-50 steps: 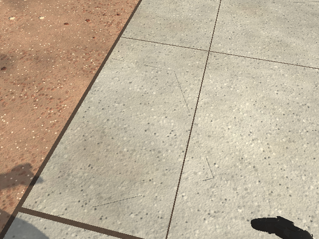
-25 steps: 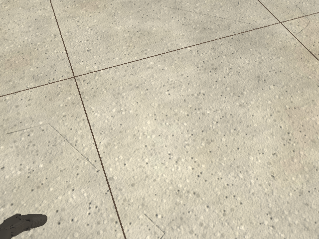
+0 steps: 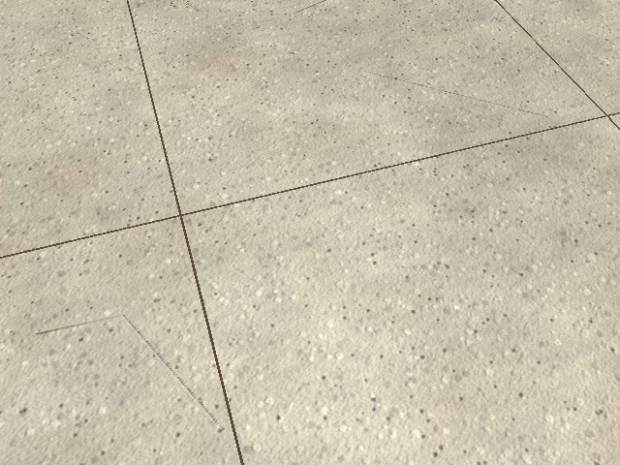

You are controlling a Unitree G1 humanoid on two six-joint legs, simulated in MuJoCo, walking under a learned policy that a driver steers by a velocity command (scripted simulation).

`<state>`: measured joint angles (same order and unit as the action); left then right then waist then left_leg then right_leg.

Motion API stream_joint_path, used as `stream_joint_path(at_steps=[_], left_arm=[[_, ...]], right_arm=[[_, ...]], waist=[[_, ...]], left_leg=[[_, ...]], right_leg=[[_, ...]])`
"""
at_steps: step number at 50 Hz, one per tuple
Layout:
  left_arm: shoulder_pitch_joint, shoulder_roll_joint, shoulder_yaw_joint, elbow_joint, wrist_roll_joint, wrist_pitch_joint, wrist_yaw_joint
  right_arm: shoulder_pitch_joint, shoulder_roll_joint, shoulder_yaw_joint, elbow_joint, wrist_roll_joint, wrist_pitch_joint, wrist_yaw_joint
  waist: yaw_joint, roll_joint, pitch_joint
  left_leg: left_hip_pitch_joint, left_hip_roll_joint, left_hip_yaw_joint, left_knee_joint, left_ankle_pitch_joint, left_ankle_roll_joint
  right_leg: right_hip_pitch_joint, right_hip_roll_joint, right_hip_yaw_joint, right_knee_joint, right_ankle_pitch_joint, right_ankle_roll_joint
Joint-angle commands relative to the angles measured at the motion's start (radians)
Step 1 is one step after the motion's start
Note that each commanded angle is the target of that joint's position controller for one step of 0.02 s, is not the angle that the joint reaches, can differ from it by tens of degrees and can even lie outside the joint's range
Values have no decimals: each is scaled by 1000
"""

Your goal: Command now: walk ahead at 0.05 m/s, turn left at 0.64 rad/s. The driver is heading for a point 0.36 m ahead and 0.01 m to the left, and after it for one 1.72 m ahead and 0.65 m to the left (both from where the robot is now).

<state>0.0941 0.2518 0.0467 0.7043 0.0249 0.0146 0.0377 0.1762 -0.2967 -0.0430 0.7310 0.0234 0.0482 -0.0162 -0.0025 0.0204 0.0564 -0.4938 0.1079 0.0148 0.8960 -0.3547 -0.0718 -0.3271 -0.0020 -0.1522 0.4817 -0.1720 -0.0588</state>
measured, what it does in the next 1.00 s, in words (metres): walks ahead, turning left: left foot, then right foot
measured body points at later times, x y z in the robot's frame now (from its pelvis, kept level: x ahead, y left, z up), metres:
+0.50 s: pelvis +0.20 +0.08 +0.00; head +0.22 +0.10 +0.45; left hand +0.34 +0.35 -0.12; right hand +0.21 -0.20 -0.12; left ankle +0.01 +0.14 -0.73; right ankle +0.40 -0.03 -0.68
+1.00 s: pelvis +0.40 +0.11 +0.00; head +0.42 +0.15 +0.45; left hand +0.43 +0.43 -0.11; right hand +0.66 -0.09 -0.08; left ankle +0.42 +0.25 -0.71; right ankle +0.45 -0.01 -0.73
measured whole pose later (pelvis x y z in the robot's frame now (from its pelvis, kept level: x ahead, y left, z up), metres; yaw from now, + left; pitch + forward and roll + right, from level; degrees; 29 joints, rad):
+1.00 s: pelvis +0.40 +0.11 +0.00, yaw +28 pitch +1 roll -3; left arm 0.05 0.28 0.07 0.78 -0.01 -0.01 0.02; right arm 0.20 -0.31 -0.09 0.63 0.02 0.08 0.01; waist -0.02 0.00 0.08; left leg -0.52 0.12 0.06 0.77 -0.22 0.00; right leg -0.19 -0.08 -0.32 0.46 -0.26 0.01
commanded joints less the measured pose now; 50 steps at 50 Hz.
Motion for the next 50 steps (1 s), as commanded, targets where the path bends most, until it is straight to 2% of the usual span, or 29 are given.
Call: stream_joint_path(at_steps=[1,2,4,5,6,7,8,9,10,12,13,17,19,21,22,23,25,28,29,30,31,32,33,34,35,36,38,44,50], left_arm=[[-20,161,56,-51,-14,-3,12],[-33,162,60,-49,-25,-1,14],[-17,138,65,-39,-54,3,5],[-50,81,54,-51,-47,4,-4],[-151,52,45,-123,-38,-18,-18],[-246,113,58,-150,-61,-58,-33],[-239,158,73,-146,-76,-89,-41],[-168,164,78,-100,-58,-104,-42],[-134,157,77,-70,-34,-112,-41],[-119,124,73,-38,-34,-108,-49],[-39,62,37,-4,75,-57,-83],[-83,101,45,-4,13,-9,-108],[-116,116,47,-13,7,-15,-109],[-134,104,36,-16,23,-29,-110],[-171,63,25,-56,-83,-78,-94],[-230,47,7,-74,-70,-109,-100],[-287,39,0,-98,-36,-146,-116],[10,152,44,-29,-28,-149,-94],[178,201,61,9,-23,-143,-73],[336,280,72,27,7,-127,-45],[331,282,58,19,33,-124,-48],[275,205,49,-27,12,-104,-40],[177,151,34,-35,-9,-92,-29],[115,124,28,-20,-22,-84,-20],[65,97,21,-18,-22,-82,-16],[17,99,21,-18,-5,-82,-18],[-79,95,24,-20,2,-89,-22],[-143,158,50,-8,-12,-70,-2],[-112,196,71,15,-53,-17,-28]], right_arm=[[-1,-93,-35,-78,-4,-5,15],[26,-89,-39,-71,-5,-6,23],[173,-114,-65,-5,-1,-5,29],[290,-185,-89,31,2,-11,19],[326,-305,-105,3,0,-44,26],[281,-265,-96,-19,-28,-80,30],[201,-235,-84,-34,-30,-105,24],[150,-196,-74,-43,-18,-114,15],[140,-149,-59,-39,-8,-114,7],[187,-110,-43,-25,-12,-123,1],[237,-148,-53,0,-45,-108,20],[324,-112,-48,20,-49,-115,39],[344,-123,-49,29,-56,-125,29],[333,-91,-35,43,-54,-134,21],[303,-69,-29,48,-16,-130,-1],[311,-73,-23,60,-4,-120,-15],[343,-143,-38,74,-8,-102,-29],[275,-190,-50,66,-8,-101,-29],[231,-186,-47,47,-12,-105,-23],[202,-91,-21,-8,-41,-114,-15],[423,32,10,-2,-15,-116,-3],[354,-145,-35,20,9,-105,-1],[236,-165,-51,-26,29,-90,-5],[200,-135,-46,-30,20,-75,-15],[207,-125,-55,-23,8,-52,-22],[246,-102,-57,-25,16,-25,-23],[247,-55,-53,-50,15,8,-31],[137,-68,-59,-111,-8,10,-1],[54,-105,-84,-172,0,27,35]], waist=[[2,-139,-152],[-19,-136,-158],[-59,-59,-177],[-94,141,-104],[-112,292,-16],[-137,193,16],[-81,176,39],[-37,140,9],[-30,126,-20],[-39,127,-49],[-39,112,-58],[-83,99,22],[-94,88,59],[-79,52,99],[-65,95,103],[-74,76,101],[-94,69,78],[63,141,-92],[150,148,-184],[183,3,-365],[65,-293,-618],[114,-154,-638],[91,-153,-433],[53,-87,-290],[17,-100,-202],[-27,-145,-155],[-65,-168,-83],[-57,-100,-136],[-39,-100,-104]], left_leg=[[93,-5,39,-85,-2,33],[136,-19,60,-170,34,52],[327,-79,71,-315,23,133],[406,52,-193,-470,-216,231],[481,236,-777,-696,-582,416],[479,275,-875,-818,-712,430],[458,257,-802,-802,-585,379],[470,223,-663,-751,-414,328],[470,186,-543,-731,-292,290],[479,125,-400,-740,-164,255],[453,53,-306,-778,-84,216],[518,74,-192,-818,-24,192],[555,99,-133,-833,0,177],[534,86,-58,-820,249,178],[599,130,-71,-760,389,204],[610,127,-71,-740,520,211],[564,126,-89,-693,768,222],[574,82,-124,-450,1173,175],[447,35,-116,-259,1113,132],[180,-63,-109,70,625,80],[-70,-231,-197,499,-394,40],[-60,-158,-234,557,-328,34],[-150,-105,-162,508,-254,29],[-158,-59,-118,455,-178,16],[-116,-33,-102,444,-137,5],[-31,-10,-91,440,-112,0],[2,9,-55,361,-103,-7],[38,44,-14,44,194,30],[75,-13,88,-197,113,105]], right_leg=[[120,-313,159,-135,177,-166],[128,-310,134,-95,183,-138],[-2,-251,67,29,-285,-50],[-227,-144,-27,326,-472,23],[-602,43,86,565,-516,72],[-700,9,247,633,-410,38],[-692,-17,270,601,-279,15],[-649,-48,255,564,-163,17],[-598,-66,237,499,-64,30],[-522,-62,198,452,77,53],[-448,-46,127,485,91,69],[-561,-23,171,543,99,68],[-611,14,226,526,114,62],[-559,19,195,422,140,52],[-608,-41,205,285,189,35],[-575,-44,137,180,200,36],[-396,6,78,53,209,38],[-25,94,84,-15,267,-4],[245,33,130,-22,427,-39],[620,-210,341,118,811,-102],[900,-540,732,120,1046,-313],[763,-459,654,50,834,-271],[604,-407,484,2,706,-224],[420,-347,396,-54,607,-191],[258,-318,319,-108,506,-177],[107,-303,256,-175,381,-169],[-52,-304,162,-263,254,-174],[45,-319,3,-250,237,-167],[210,-365,-54,-92,205,-73]])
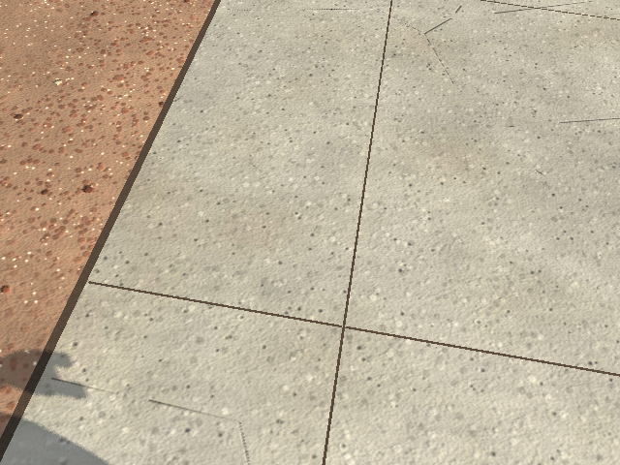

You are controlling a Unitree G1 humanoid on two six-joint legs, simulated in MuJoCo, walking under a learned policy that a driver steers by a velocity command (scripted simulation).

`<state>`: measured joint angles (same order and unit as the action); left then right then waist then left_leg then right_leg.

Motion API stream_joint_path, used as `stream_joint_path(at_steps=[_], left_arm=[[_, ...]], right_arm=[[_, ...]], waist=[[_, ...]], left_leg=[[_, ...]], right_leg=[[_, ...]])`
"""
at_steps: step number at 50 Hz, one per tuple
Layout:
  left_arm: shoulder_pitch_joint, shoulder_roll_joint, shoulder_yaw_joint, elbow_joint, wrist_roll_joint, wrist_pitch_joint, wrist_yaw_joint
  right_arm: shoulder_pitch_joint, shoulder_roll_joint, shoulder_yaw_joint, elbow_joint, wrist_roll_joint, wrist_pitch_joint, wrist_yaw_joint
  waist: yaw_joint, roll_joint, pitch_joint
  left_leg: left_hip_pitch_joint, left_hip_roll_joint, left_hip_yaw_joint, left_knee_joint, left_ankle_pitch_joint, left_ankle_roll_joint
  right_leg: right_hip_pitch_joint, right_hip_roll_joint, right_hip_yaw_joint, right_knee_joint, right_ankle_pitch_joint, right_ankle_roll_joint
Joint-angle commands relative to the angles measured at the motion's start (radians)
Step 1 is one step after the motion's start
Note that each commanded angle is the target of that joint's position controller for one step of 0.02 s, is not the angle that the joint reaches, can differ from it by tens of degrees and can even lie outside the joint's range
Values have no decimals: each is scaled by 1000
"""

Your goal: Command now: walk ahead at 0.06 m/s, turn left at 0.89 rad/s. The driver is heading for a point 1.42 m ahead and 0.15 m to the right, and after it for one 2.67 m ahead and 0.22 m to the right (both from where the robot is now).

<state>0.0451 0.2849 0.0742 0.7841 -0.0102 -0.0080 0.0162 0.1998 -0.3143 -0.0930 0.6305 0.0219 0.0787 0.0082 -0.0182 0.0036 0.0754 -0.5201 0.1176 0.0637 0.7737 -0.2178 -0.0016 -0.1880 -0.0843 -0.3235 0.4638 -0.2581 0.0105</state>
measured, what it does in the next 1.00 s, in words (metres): walks ahead, turning right: left foot, then right foot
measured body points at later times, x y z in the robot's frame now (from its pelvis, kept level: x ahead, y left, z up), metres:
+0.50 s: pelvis +0.07 +0.00 -0.01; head +0.10 -0.02 +0.44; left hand +0.18 +0.28 -0.11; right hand +0.27 -0.26 -0.10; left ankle +0.08 +0.11 -0.73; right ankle +0.06 -0.11 -0.72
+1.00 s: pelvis +0.12 -0.02 +0.00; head +0.13 -0.04 +0.45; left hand +0.39 +0.16 -0.08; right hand +0.17 -0.33 -0.10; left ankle +0.19 +0.10 -0.73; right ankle +0.06 -0.11 -0.73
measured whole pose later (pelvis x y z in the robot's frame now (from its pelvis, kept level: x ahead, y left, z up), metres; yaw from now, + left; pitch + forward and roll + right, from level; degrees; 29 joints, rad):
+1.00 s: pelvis +0.12 -0.02 +0.00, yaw -19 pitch +1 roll +0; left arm 0.09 0.25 0.04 0.69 0.02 0.03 0.02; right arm 0.15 -0.29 -0.08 0.72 0.01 0.00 0.00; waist -0.03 0.03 0.01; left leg -0.33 0.01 -0.03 0.57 -0.18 -0.03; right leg -0.22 0.10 0.15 0.56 -0.34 -0.05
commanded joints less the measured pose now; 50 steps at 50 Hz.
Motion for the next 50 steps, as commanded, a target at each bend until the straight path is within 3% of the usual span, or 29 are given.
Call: stream_joint_path(at_steps=[1,2,3,4,5,6,7,8,11,13,15,16,19,22,25,26,27,28,29,30,31,32,33,36,39,43,46,48,50], left_arm=[[-56,149,43,-56,-29,13,-10],[-1,120,40,-34,-28,19,-18],[8,97,35,-67,8,18,-20],[-47,78,23,-121,31,9,-14],[-91,121,31,-112,11,3,-13],[-96,112,29,-106,-11,0,-9],[-65,104,27,-74,-5,5,-1],[-52,112,28,-58,2,12,4],[21,47,6,7,-9,30,-10],[1,31,-8,11,-9,36,-12],[-14,101,8,-12,-14,43,-12],[-13,124,15,-20,-19,46,-13],[0,114,21,-32,-22,56,-19],[41,93,24,-37,-20,59,-31],[139,81,32,-19,-20,57,-43],[179,121,48,-14,-12,53,-35],[215,276,87,-31,-2,41,-13],[244,302,84,-48,34,17,-22],[237,288,82,-58,42,-7,-28],[195,260,80,-65,20,-21,-21],[151,226,72,-74,-8,-18,-9],[119,194,62,-87,-27,-8,4],[120,178,57,-97,-31,4,15],[150,193,66,-119,-23,23,33],[145,208,74,-144,-24,38,38],[121,148,41,-154,4,45,33],[95,65,-7,-136,33,39,13],[70,98,-8,-127,35,32,6],[115,160,12,-114,29,23,13]], right_arm=[[63,-94,-43,-66,-1,-7,7],[143,-147,-69,-46,-13,-16,-6],[174,-303,-108,-60,-16,-27,-25],[143,-315,-92,-94,-55,-58,-17],[133,-260,-78,-107,-51,-85,-1],[107,-219,-62,-101,-39,-99,-6],[59,-164,-44,-100,-20,-97,-18],[8,-112,-24,-102,-15,-90,-32],[-41,-14,23,-86,-55,-95,-45],[-45,-43,14,-61,-66,-99,-48],[-32,-124,-12,-44,-63,-85,-54],[-32,-138,-18,-41,-59,-76,-58],[-60,-112,-16,-34,-51,-62,-65],[-102,-103,-21,-28,-45,-59,-68],[-156,-91,-26,-19,-16,-52,-70],[-112,-66,-26,2,-14,-50,-67],[-133,-20,-15,-37,-48,-52,-63],[-274,-13,-7,-95,-52,-64,-64],[-288,-33,-11,-91,-36,-74,-61],[-279,-46,-17,-79,-26,-81,-62],[-264,-53,-22,-60,-33,-84,-68],[-257,-67,-28,-56,-38,-85,-72],[-251,-59,-28,-56,-33,-87,-68],[-233,-23,-18,-45,-26,-94,-56],[-237,-17,-16,-42,-23,-99,-51],[-183,-33,-11,-7,-20,-91,-32],[-159,-15,4,5,-19,-95,-12],[-152,-37,2,3,-11,-101,-3],[-173,-120,-14,-22,-17,-108,-3]], waist=[[-42,-61,-128],[-66,42,-136],[-37,353,-108],[-13,380,-240],[-56,201,-297],[-37,128,-280],[-12,57,-262],[7,66,-254],[40,78,-264],[14,103,-224],[-11,139,-190],[-19,140,-173],[-25,126,-129],[-8,123,-137],[49,108,-157],[52,13,-143],[30,-294,-129],[91,-306,-179],[95,-181,-208],[63,-119,-180],[42,-70,-170],[27,-81,-173],[20,-94,-187],[26,-76,-208],[29,-106,-194],[54,-155,-208],[54,-152,-184],[37,-156,-123],[55,-95,-84]], left_leg=[[163,-53,56,-161,22,60],[283,-80,2,-270,182,107],[432,114,-362,-334,720,221],[535,236,-693,-392,596,404],[568,249,-631,-420,543,392],[552,229,-531,-397,522,343],[513,198,-432,-374,494,283],[456,177,-367,-374,475,249],[366,111,-197,-387,496,208],[334,106,-138,-394,451,208],[341,149,-156,-402,394,242],[349,174,-172,-410,355,252],[362,216,-175,-410,293,248],[381,226,-128,-370,344,225],[354,196,-27,-246,311,140],[278,128,40,-103,158,62],[-16,-32,119,212,-241,-50],[-205,-177,-60,420,-516,-81],[-250,-154,-148,491,-473,-69],[-275,-138,-168,481,-379,-56],[-280,-123,-173,439,-300,-56],[-250,-116,-181,402,-244,-59],[-212,-127,-180,385,-207,-64],[-181,-164,-177,256,-131,-79],[-130,-187,-186,116,-95,-94],[15,-124,-131,48,-51,-94],[162,-81,-106,-57,-60,-62],[238,-103,-70,-212,17,-29],[242,-89,-143,-296,279,17]], right_leg=[[68,-259,86,19,288,-102],[12,-188,54,217,242,-48],[-270,-41,18,556,-199,41],[-502,97,246,804,-453,75],[-541,80,358,875,-413,51],[-552,56,372,869,-330,24],[-532,17,378,816,-260,18],[-472,-3,379,755,-213,17],[-265,-8,355,557,-124,39],[-189,3,342,398,-103,56],[-211,24,301,398,-124,65],[-237,22,294,411,-139,64],[-289,0,283,422,-179,51],[-264,4,247,371,-184,29],[-126,52,192,132,-13,-24],[-43,42,291,-1,164,-74],[112,-201,706,-59,621,-207],[174,-298,926,-106,735,-395],[218,-278,883,-111,642,-390],[230,-219,805,-92,599,-333],[224,-179,748,-78,582,-283],[202,-155,717,-77,575,-258],[189,-131,706,-78,578,-246],[207,-92,697,-70,574,-230],[160,-65,729,-62,480,-215],[74,-81,662,-34,471,-209],[-1,-87,631,-33,445,-211],[-42,-72,608,-29,354,-196],[-18,-15,590,10,200,-145]])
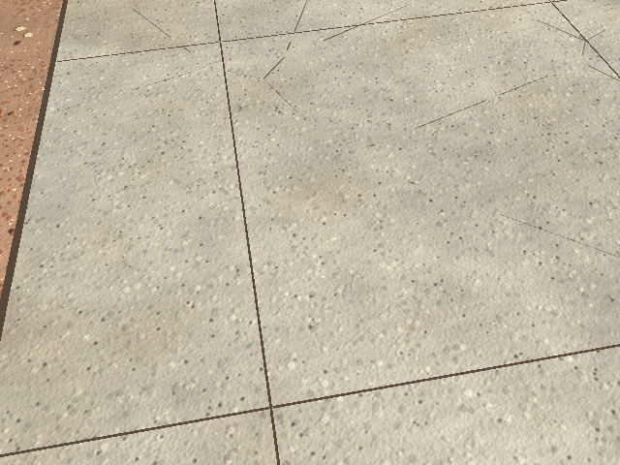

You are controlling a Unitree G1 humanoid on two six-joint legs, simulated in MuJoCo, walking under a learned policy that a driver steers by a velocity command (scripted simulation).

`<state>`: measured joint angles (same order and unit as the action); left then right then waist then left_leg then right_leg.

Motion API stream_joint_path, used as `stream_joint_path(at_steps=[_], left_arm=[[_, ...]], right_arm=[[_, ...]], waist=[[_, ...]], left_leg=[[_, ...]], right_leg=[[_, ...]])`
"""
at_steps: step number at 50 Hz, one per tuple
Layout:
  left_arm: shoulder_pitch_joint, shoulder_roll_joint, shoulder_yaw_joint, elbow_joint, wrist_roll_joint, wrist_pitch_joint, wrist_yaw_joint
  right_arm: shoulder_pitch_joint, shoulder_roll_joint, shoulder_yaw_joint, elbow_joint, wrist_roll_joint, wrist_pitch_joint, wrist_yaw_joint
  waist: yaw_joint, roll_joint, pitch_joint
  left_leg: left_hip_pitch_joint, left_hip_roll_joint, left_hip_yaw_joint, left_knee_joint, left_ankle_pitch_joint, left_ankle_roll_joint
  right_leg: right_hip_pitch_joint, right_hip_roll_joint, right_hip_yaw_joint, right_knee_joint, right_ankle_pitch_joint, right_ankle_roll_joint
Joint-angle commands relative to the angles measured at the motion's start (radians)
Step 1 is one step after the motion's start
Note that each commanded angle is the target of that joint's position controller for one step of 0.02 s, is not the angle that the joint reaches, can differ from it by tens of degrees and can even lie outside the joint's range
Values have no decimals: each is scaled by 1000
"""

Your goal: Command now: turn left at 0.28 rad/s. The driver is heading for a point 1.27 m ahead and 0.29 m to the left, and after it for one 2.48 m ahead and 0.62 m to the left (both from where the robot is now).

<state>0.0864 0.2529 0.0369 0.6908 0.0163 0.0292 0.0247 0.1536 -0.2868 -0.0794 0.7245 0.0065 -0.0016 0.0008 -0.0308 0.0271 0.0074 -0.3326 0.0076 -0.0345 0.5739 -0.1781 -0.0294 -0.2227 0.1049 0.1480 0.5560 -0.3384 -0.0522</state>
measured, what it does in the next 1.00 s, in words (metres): steps on the spot: right foot, then left foot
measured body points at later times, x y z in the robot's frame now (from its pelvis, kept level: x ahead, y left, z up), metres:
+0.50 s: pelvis +0.01 -0.03 +0.01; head +0.05 -0.04 +0.46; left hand +0.03 +0.28 -0.07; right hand +0.27 -0.26 -0.09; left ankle -0.05 +0.11 -0.64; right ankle +0.03 -0.12 -0.73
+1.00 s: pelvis +0.08 +0.01 +0.01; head +0.09 +0.01 +0.46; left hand +0.14 +0.32 -0.09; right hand +0.22 -0.25 -0.11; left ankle -0.05 +0.13 -0.73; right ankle +0.18 -0.11 -0.64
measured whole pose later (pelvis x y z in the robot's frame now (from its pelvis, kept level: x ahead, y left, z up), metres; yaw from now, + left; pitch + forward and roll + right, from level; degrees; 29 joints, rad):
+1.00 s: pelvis +0.08 +0.01 +0.01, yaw +14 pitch +2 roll +2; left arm 0.24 0.33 0.09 0.68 0.03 0.03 -0.07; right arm 0.35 -0.29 -0.08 0.75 -0.04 -0.07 -0.01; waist -0.02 -0.02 -0.03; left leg -0.01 0.06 0.15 0.28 -0.30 -0.05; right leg -0.73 -0.10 0.00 1.15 -0.21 0.02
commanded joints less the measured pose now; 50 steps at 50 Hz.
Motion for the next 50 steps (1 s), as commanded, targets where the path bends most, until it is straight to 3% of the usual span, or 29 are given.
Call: stream_joint_path(at_steps=[1,2,3,5,8,11,14,15,16,17,18,19,20,22,24,27,29,31,32,35,36,37,38,39,40,43,46,47,50], left_arm=[[110,194,55,-26,15,-20,10],[100,180,55,-40,16,-23,16],[46,175,57,-57,16,-27,22],[-46,147,58,-99,-8,-23,22],[-38,105,54,-103,-19,-25,5],[-31,65,48,-94,-31,-37,-13],[77,89,64,-58,-35,-43,-29],[125,114,77,-39,-34,-41,-25],[146,187,96,-43,-20,-34,-15],[83,249,100,-67,33,-30,-17],[22,207,89,-100,47,-42,-15],[-35,149,72,-113,36,-47,-5],[-63,127,65,-121,19,-49,6],[-50,122,58,-117,2,-48,27],[15,130,59,-105,10,-42,37],[133,170,69,-68,8,-31,28],[126,184,71,-59,-2,-29,9],[64,153,54,-56,-15,-38,-14],[65,142,48,-44,-22,-44,-26],[103,220,71,-13,-59,-44,-38],[125,206,65,-10,-62,-49,-35],[108,144,43,-28,-45,-58,-37],[134,65,22,-45,-36,-71,-49],[43,109,30,-82,-66,-79,-46],[10,168,53,-95,-76,-77,-41],[100,155,68,-70,-49,-55,-37],[112,111,57,-82,-49,-50,-41],[56,129,58,-96,54,-18,-89],[39,117,56,-114,18,6,-134]], right_arm=[[-121,-208,-40,-130,-4,-32,4],[-90,-234,-53,-116,6,-34,9],[-37,-210,-51,-109,10,-35,9],[95,-194,-49,-81,-3,-41,-1],[16,-201,-62,-105,27,-27,-30],[-19,-190,-72,-134,27,28,-47],[-52,-192,-77,-162,36,46,-46],[-54,-173,-71,-168,43,46,-46],[11,-112,-54,-160,32,47,-43],[43,-106,-56,-181,26,34,-41],[66,-186,-76,-169,11,23,-38],[70,-225,-89,-144,15,27,-36],[88,-211,-88,-120,14,36,-37],[86,-164,-73,-123,15,46,-30],[26,-137,-57,-160,25,45,-22],[-53,-94,-28,-206,10,39,-19],[-56,-67,-12,-207,-4,35,-21],[-30,-38,4,-182,-16,33,-25],[-25,-38,6,-166,-18,32,-28],[-3,-101,-16,-148,-4,27,-36],[23,-130,-23,-148,0,24,-39],[98,-164,-31,-147,-1,24,-47],[178,-229,-49,-124,-3,33,-51],[258,-246,-70,-91,0,21,-40],[219,-199,-52,-98,-8,-13,-35],[68,-97,-19,-104,8,-71,-30],[64,-93,-23,-94,-10,-94,-29],[128,-132,-22,-59,-73,-85,-18],[113,-149,-31,-45,-60,-94,-12]], waist=[[109,-5,-23],[111,122,-36],[69,181,-52],[-8,220,-99],[36,87,-126],[34,133,-150],[69,159,-168],[87,140,-166],[56,-28,-173],[12,-291,-110],[-11,-237,-65],[-25,-154,-30],[-29,-110,-14],[-8,-123,-2],[33,-132,-3],[90,-113,-42],[79,-110,-67],[39,-131,-82],[39,-153,-80],[19,-191,-40],[10,-165,-94],[-15,-88,-184],[-27,126,-210],[-115,236,-139],[-103,194,-39],[-2,175,49],[16,121,56],[10,17,59],[30,106,102]], left_leg=[[60,79,-156,-76,462,94],[59,143,-276,-115,478,187],[107,209,-422,-163,477,270],[276,290,-609,-217,482,355],[275,195,-468,-179,395,244],[201,117,-438,-184,305,199],[102,85,-465,-169,183,166],[11,49,-444,-142,47,126],[-154,-48,-339,44,-277,65],[-334,-150,-207,279,-443,21],[-340,-46,-186,465,-409,-7],[-329,-21,-153,538,-334,-19],[-331,-10,-136,579,-263,-33],[-369,17,-88,678,-172,-63],[-407,45,-35,646,-133,-89],[-389,46,-42,521,-188,-106],[-301,31,-55,407,-236,-92],[-117,40,-28,215,-234,-74],[-35,26,1,119,-207,-72],[114,-43,46,-212,17,-26],[252,-3,3,-259,56,5],[459,116,-85,-177,99,55],[619,295,-236,-167,-62,170],[525,415,-437,-329,-523,284],[452,409,-480,-391,-638,275],[344,332,-272,-439,-487,178],[292,306,-88,-473,-301,156],[227,309,-23,-494,-299,145],[217,311,99,-515,-273,116]], right_leg=[[4,-123,49,3,165,-44],[-31,-40,-58,96,90,13],[-94,-4,-99,197,0,58],[-310,27,-38,459,-364,86],[-337,-35,1,419,-236,98],[-194,1,-51,173,-114,116],[-2,10,-73,-96,49,101],[116,-28,-70,-206,141,81],[252,-242,132,-269,96,3],[165,-464,430,-323,127,-138],[98,-516,420,-332,176,-194],[54,-454,285,-311,192,-167],[55,-377,176,-294,184,-129],[75,-331,38,-275,318,-121],[124,-326,-38,-275,404,-146],[223,-368,-14,-256,545,-204],[224,-376,-20,-241,593,-220],[140,-339,-58,-231,602,-202],[110,-317,-60,-227,609,-190],[88,-301,-3,-150,661,-148],[30,-288,17,-143,468,-105],[-115,-245,4,-60,181,-57],[-394,-111,-136,118,-204,11],[-569,-121,-183,358,-306,35],[-651,-171,-121,536,-260,30],[-683,-223,-74,639,-46,55],[-665,-244,-92,687,112,87],[-606,-220,-123,668,126,78],[-590,-244,-122,553,195,64]])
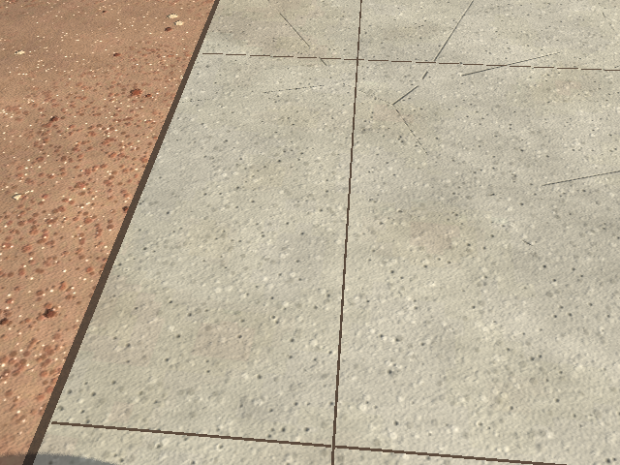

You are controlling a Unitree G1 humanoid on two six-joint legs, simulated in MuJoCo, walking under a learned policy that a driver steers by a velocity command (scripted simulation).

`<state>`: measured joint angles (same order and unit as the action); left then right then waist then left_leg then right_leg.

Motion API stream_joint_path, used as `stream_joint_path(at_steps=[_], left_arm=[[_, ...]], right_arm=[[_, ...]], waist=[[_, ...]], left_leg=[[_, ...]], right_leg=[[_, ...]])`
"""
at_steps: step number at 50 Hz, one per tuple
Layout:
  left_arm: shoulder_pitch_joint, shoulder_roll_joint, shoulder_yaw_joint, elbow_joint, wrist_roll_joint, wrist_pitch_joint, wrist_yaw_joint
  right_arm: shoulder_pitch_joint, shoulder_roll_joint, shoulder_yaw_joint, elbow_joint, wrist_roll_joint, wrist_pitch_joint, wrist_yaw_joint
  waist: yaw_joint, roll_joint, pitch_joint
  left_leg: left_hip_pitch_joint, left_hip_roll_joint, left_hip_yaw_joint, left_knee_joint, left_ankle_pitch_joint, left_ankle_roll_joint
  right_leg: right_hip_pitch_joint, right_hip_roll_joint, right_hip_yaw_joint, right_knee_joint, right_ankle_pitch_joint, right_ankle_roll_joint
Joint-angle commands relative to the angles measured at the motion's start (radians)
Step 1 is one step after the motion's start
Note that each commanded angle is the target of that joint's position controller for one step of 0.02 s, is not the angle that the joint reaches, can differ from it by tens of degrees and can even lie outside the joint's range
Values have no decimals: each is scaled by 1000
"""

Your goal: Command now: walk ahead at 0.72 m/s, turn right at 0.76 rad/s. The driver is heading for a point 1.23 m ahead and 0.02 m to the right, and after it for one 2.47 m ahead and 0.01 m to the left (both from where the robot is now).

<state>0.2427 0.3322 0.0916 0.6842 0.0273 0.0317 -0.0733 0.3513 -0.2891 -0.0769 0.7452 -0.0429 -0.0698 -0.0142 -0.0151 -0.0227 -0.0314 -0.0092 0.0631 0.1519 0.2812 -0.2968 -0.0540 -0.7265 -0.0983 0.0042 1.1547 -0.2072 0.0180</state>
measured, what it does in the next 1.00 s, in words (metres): walks ahead: right foot, then left foot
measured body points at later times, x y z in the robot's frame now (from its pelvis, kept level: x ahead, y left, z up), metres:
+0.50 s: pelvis +0.33 -0.16 -0.01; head +0.34 -0.18 +0.44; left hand +0.38 +0.10 -0.13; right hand +0.40 -0.43 -0.14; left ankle +0.52 -0.05 -0.65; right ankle +0.19 -0.17 -0.74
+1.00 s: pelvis +0.77 -0.23 -0.01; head +0.81 -0.22 +0.44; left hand +1.02 +0.00 -0.04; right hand +0.80 -0.53 -0.13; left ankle +0.62 -0.20 -0.74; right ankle +1.02 -0.39 -0.69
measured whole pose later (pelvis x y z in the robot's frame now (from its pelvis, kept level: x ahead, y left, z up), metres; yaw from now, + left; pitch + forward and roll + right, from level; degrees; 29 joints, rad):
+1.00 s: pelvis +0.77 -0.23 -0.01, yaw +15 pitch +3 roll +0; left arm -0.06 0.24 -0.06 0.55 0.03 -0.07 -0.02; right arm 0.45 -0.30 -0.08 0.87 0.00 -0.07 0.02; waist -0.15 0.00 0.02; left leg 0.04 -0.17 -0.25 0.33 -0.37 0.15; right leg -0.66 -0.11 0.11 0.60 0.01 0.06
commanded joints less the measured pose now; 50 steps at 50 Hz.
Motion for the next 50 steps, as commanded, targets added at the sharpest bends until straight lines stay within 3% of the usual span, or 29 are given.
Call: stream_joint_path(at_steps=[1,5,7,8,9,10,11,12,13,14,16,19,21,25,28,30,31,32,33,34,35,36,37,38,39,41,44,47,50], left_arm=[[-134,40,0,-113,4,5,-41],[-223,44,-15,-141,4,4,-42],[-185,62,-12,-132,-1,2,-23],[-47,84,1,-94,-10,-6,-4],[196,110,22,-17,-14,-20,14],[325,225,53,38,2,-28,30],[285,330,63,18,-19,-32,39],[234,290,57,-15,-13,-36,41],[236,253,47,7,10,-43,49],[200,193,29,13,22,-58,55],[91,113,-4,7,11,-91,57],[109,82,-15,42,3,-132,52],[139,65,-21,61,-1,-144,47],[176,17,-47,99,-7,-158,64],[154,51,-50,114,-12,-161,92],[119,115,-33,113,-3,-144,124],[76,143,-22,102,5,-127,137],[-1,160,-14,78,16,-108,142],[-109,175,-4,60,8,-92,135],[-263,7,-49,27,18,-108,98],[-98,-116,-87,-64,15,-129,84],[-3,-78,-105,-111,13,-156,69],[-32,18,-97,-87,29,-176,63],[-82,50,-87,-84,42,-168,64],[-90,42,-96,-85,60,-148,67],[-125,34,-107,-91,62,-102,67],[-285,0,-127,-156,26,-96,55],[-369,-28,-136,-190,-1,-100,54],[-338,15,-118,-190,-2,-114,64]], right_arm=[[-85,-151,-35,-59,-8,-28,3],[-45,-188,-46,-24,-15,-15,3],[-26,-222,-52,-7,-11,0,8],[-26,-242,-55,-2,-4,11,14],[-55,-249,-50,-13,12,22,21],[-19,-132,-10,-48,7,13,27],[-58,-33,17,-134,3,-8,40],[-191,-118,10,-156,-3,-13,35],[-190,-118,13,-134,18,-16,32],[-142,-100,22,-92,22,-14,30],[-37,-76,28,-27,16,18,50],[-66,-65,19,14,45,59,68],[-145,-57,22,7,49,57,74],[-257,-32,42,-12,41,36,88],[-241,-31,56,-15,39,35,93],[-98,-86,42,22,41,51,82],[42,-131,25,60,40,60,75],[259,-181,-1,123,38,67,65],[467,-218,-31,175,47,67,50],[400,-156,-23,215,72,79,39],[206,-192,-14,154,40,68,41],[133,-220,-27,100,28,66,27],[99,-151,-21,82,14,62,15],[51,-125,-13,85,12,51,15],[47,-142,-11,84,17,32,11],[39,-139,-5,85,29,-2,10],[56,-158,-21,82,38,-19,17],[105,-178,-38,88,49,-15,30],[96,-198,-52,79,42,-10,26]], waist=[[16,158,151],[-8,147,186],[16,145,145],[88,124,56],[214,61,-82],[228,-180,-134],[147,-436,-216],[184,-210,-156],[158,-101,-75],[105,-12,-18],[15,-39,29],[15,-7,130],[35,-13,179],[40,-20,176],[-6,-40,116],[-96,-99,15],[-174,-115,-45],[-279,-108,-109],[-408,-34,-124],[-350,242,35],[-73,262,28],[-40,247,-136],[-19,12,-6],[23,-101,72],[49,-105,125],[68,-120,183],[-6,-35,179],[-93,43,115],[-87,87,52]], left_leg=[[-100,260,-54,-229,-150,134],[-34,265,69,-221,-98,121],[21,264,120,-69,324,124],[27,256,153,172,690,129],[-81,224,175,517,884,115],[-426,142,152,881,440,74],[-725,-34,-37,1140,-223,38],[-812,-7,-175,1217,-137,56],[-847,25,-166,1240,-64,80],[-785,78,-175,1161,10,97],[-647,107,-224,1066,113,95],[-711,51,-274,987,211,87],[-744,11,-231,853,299,99],[-748,-38,-67,631,407,137],[-570,-107,52,452,434,177],[-412,-167,81,437,379,202],[-282,-194,74,446,314,222],[-89,-193,26,433,252,263],[103,-120,-108,329,231,361],[150,-92,-204,319,243,365],[187,-20,-582,377,451,487],[270,154,-971,69,-81,598],[102,167,-1026,-107,-344,535],[-57,129,-943,-126,-350,471],[-165,91,-881,-119,-240,457],[-376,3,-716,-149,-135,425],[-453,-84,-560,-151,115,378],[-309,-100,-541,-89,343,314],[-161,-73,-571,35,529,265]], right_leg=[[-71,-48,5,-99,72,-18],[27,-36,-113,-288,-50,-106],[149,47,-193,-336,-180,-163],[313,130,-230,-346,-233,-190],[621,216,-229,-422,-172,-216],[904,90,63,-591,-391,-231],[995,-140,675,-915,-774,-277],[948,-184,708,-982,-639,-242],[879,-219,603,-928,-485,-233],[739,-190,478,-894,-373,-201],[541,-128,307,-931,-310,-137],[521,-92,121,-1025,-139,-44],[554,-48,-35,-1063,99,0],[686,-13,-215,-1082,563,6],[772,-30,-277,-1018,1080,23],[872,-70,-278,-831,1435,35],[871,-87,-270,-656,1538,37],[793,-96,-249,-388,1527,28],[607,-24,-249,109,1163,10],[220,209,-197,519,-106,-24],[-81,223,-2,687,-276,7],[-175,193,149,639,-277,-1],[-165,124,156,485,-192,-26],[-103,82,144,365,-151,-19],[-60,60,136,282,-154,0],[61,-1,95,83,-121,43],[199,-17,29,-266,97,69],[266,44,-11,-500,276,51],[362,91,11,-646,247,29]])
